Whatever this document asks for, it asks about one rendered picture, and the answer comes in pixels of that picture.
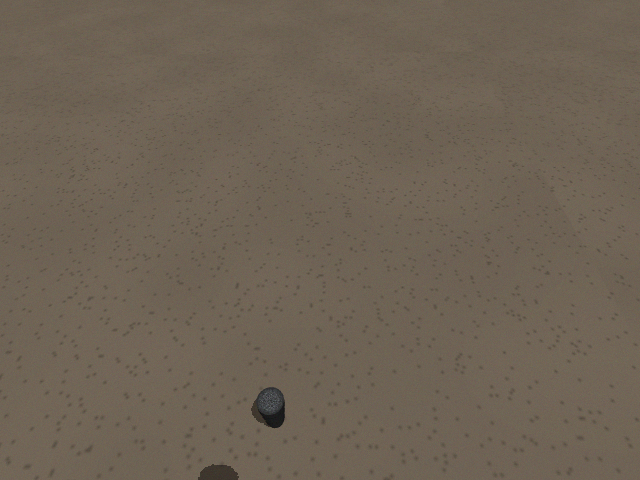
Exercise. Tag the cup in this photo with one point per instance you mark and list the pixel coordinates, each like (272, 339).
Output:
(270, 403)

